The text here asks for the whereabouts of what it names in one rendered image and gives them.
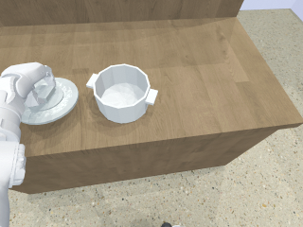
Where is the left robot upper arm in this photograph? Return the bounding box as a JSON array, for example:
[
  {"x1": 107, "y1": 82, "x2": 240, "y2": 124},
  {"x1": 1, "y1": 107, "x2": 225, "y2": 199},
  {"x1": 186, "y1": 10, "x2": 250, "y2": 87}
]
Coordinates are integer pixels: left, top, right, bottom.
[{"x1": 0, "y1": 141, "x2": 27, "y2": 227}]

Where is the pot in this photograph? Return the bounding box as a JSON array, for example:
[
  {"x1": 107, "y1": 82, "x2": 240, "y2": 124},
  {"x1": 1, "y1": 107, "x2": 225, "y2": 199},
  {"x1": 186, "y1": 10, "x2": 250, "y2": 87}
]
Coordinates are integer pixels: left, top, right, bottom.
[{"x1": 86, "y1": 63, "x2": 158, "y2": 124}]

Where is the lid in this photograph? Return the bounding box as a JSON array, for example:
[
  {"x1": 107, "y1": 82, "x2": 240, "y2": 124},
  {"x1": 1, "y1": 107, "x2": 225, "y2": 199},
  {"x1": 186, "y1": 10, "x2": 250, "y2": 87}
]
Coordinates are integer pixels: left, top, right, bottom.
[{"x1": 21, "y1": 78, "x2": 79, "y2": 125}]

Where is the table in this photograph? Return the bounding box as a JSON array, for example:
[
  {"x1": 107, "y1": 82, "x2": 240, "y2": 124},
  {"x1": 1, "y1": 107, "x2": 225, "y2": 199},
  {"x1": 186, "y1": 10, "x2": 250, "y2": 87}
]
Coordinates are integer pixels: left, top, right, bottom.
[{"x1": 0, "y1": 0, "x2": 303, "y2": 195}]

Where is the knob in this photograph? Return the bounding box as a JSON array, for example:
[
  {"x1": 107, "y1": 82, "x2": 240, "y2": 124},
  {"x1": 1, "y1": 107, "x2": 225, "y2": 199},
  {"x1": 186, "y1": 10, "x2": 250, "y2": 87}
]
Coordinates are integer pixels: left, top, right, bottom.
[{"x1": 34, "y1": 84, "x2": 56, "y2": 102}]

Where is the robot left forearm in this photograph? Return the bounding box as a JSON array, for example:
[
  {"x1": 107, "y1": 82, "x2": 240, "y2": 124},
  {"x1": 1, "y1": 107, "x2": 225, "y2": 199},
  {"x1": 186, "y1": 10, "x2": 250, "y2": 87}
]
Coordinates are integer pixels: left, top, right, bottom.
[{"x1": 0, "y1": 71, "x2": 32, "y2": 144}]

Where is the left robot hand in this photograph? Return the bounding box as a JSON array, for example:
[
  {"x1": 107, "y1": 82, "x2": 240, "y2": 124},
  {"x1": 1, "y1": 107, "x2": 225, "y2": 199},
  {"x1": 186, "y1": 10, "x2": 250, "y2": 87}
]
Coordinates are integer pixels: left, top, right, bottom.
[{"x1": 1, "y1": 62, "x2": 57, "y2": 107}]

